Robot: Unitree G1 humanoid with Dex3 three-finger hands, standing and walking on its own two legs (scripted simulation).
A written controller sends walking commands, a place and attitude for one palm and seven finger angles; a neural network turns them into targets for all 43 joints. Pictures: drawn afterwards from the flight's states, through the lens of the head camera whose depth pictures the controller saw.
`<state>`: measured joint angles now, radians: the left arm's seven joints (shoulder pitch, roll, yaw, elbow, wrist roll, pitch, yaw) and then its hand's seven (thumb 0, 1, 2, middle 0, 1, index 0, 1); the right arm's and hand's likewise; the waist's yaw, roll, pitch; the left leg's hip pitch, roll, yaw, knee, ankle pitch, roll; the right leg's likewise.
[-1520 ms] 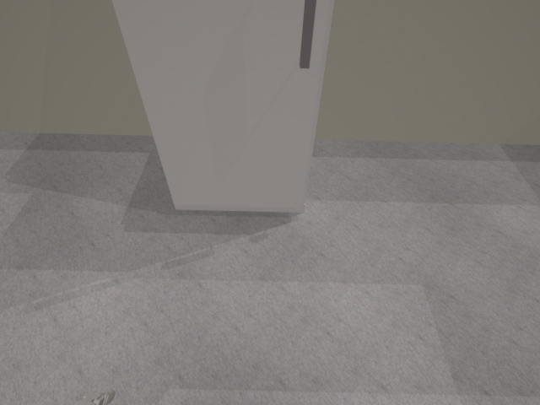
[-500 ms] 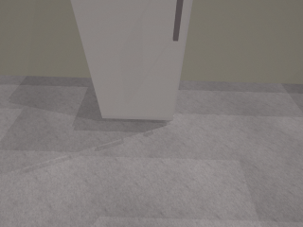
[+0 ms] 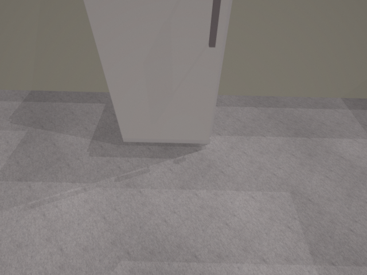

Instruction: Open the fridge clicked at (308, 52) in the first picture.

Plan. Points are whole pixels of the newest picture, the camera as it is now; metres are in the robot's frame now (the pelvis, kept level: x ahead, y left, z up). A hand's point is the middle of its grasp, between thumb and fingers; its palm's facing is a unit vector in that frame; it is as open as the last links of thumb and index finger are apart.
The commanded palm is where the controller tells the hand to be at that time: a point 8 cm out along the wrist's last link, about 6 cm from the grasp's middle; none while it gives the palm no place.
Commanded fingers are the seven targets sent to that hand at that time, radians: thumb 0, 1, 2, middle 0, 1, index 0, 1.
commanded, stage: walk to a spot facing it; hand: right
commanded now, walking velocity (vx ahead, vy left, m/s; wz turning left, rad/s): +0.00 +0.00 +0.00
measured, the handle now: out of the picture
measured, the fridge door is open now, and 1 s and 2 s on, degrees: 0 0 0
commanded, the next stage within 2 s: turn to face it in 0.60 s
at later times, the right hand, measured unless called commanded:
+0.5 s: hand out of the picture +0.12 -0.16 -0.19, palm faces -0.14 +0.98 -0.15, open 7.4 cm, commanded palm none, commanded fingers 0.00 -0.90 -0.90 0.20 0.30 0.20 0.30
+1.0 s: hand (247, 232) +0.30 -0.18 -0.21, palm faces -0.07 +0.99 -0.13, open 7.3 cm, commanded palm none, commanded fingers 0.00 -0.90 -0.90 0.20 0.30 0.20 0.30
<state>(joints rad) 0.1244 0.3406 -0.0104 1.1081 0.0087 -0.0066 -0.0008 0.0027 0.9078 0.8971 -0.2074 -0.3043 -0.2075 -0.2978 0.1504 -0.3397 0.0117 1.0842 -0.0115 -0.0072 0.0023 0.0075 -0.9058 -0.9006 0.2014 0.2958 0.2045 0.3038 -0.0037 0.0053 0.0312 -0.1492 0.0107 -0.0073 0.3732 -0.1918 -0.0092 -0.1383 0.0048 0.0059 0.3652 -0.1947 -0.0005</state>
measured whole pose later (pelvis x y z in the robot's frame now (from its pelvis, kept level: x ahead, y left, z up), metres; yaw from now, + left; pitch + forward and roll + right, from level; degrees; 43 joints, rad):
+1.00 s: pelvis +0.27 -0.01 -0.02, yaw +8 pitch -2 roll +1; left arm 0.19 0.14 0.03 1.02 0.02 -0.03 0.02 0.00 0.93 0.90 -0.20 -0.30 -0.20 -0.30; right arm 0.30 -0.16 -0.04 1.09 -0.02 0.00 -0.03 0.01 -0.91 -0.90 0.20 0.30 0.20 0.30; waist -0.01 0.05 0.03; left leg -0.28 0.05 0.06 0.99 -0.53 -0.02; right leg -0.38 -0.04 -0.15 0.61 -0.21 -0.08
